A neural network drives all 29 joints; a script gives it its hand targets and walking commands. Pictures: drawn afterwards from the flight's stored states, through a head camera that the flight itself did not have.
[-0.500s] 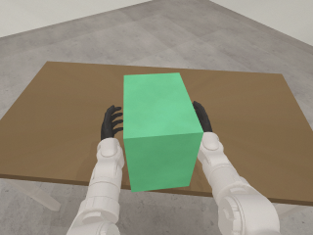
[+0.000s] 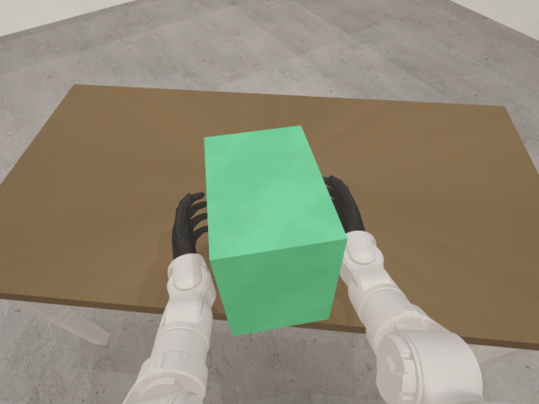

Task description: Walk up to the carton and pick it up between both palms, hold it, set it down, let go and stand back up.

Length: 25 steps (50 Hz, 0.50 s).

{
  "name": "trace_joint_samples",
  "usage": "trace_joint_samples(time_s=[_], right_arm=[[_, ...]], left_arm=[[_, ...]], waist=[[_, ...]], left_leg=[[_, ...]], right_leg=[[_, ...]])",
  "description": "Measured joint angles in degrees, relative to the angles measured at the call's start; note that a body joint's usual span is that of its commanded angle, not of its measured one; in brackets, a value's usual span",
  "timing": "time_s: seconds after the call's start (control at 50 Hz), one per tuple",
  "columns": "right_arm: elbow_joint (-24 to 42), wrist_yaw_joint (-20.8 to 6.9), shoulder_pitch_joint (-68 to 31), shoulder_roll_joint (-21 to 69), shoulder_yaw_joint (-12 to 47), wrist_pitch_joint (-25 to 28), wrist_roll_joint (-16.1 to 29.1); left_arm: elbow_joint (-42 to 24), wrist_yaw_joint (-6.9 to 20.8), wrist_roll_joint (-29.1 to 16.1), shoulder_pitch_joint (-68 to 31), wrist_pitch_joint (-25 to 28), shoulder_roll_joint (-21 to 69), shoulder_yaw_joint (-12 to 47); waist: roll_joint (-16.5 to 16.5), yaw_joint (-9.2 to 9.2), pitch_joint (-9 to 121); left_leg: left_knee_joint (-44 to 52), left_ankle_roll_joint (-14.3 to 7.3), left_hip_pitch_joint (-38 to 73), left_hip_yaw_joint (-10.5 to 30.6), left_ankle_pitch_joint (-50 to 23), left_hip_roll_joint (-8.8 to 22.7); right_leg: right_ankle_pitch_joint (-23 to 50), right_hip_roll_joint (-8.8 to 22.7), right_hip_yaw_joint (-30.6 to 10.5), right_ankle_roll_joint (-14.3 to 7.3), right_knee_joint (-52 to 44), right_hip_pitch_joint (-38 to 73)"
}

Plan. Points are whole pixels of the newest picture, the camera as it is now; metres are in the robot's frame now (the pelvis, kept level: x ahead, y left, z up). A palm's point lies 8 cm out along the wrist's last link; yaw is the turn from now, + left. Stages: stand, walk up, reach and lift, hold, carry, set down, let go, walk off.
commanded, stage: set down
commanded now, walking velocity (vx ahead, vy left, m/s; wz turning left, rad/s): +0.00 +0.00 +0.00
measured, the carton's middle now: (267, 229) +0.40 +0.06 -0.01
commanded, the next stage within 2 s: none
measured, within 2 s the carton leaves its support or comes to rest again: rests again in 1.32 s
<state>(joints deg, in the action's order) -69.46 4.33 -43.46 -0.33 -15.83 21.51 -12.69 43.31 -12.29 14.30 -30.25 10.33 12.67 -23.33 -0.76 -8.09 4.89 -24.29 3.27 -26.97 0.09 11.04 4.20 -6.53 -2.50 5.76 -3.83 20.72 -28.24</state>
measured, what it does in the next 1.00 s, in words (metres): stands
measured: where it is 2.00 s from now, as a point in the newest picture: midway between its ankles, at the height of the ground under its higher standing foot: outside the picture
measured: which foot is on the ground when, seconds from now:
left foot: down 0.00-1.00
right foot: down 0.00-1.00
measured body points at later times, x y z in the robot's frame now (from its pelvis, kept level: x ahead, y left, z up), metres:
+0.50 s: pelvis -0.01 +0.00 +0.00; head +0.09 -0.01 +0.44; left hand +0.36 +0.18 +0.01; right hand +0.43 -0.07 +0.01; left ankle -0.01 +0.15 -0.74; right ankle +0.03 -0.07 -0.74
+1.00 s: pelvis -0.01 -0.01 +0.00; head +0.10 -0.01 +0.44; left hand +0.36 +0.18 +0.01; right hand +0.42 -0.07 +0.01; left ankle -0.01 +0.15 -0.74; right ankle +0.03 -0.07 -0.74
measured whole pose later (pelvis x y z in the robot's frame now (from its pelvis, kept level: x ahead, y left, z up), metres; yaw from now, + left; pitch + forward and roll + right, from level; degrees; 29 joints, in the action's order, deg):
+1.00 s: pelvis -0.01 -0.01 +0.00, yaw +0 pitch +15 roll +1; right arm -66.1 1.0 -45.5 5.8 -34.6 25.0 -28.1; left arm 39.4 -7.7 27.0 -32.3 14.9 14.7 -33.4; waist 1.9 -8.1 2.1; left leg -20.0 2.6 -27.1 -0.9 8.0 4.3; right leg -5.0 -2.7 5.2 -5.0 19.6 -30.1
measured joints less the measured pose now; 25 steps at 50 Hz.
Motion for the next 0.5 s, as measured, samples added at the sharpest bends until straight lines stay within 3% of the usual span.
trace_joint_samples(time_s=[0.2,0.5], right_arm=[[-1.67,-1.14,-1.87,0.55,-5.95,0.47,-4.87],[0.75,-2.58,-2.18,2.95,-13.08,1.11,-10.56]], left_arm=[[0.63,0.86,3.8,-1.57,0.68,1.12,-3.94],[-1.8,2.67,7.84,-2.01,1.59,2.04,-7.1]], waist=[[0.15,-0.56,-0.29],[1.36,-0.41,-1.49]], left_leg=[[0.93,-0.15,0.07,-0.88,-0.63,-0.13],[3.01,-0.19,0.19,-1.1,-2.09,-0.23]], right_leg=[[0.42,0.11,-0.81,0.04,-0.02,-0.65],[1.1,0.16,-0.92,-0.35,-0.62,-1.26]])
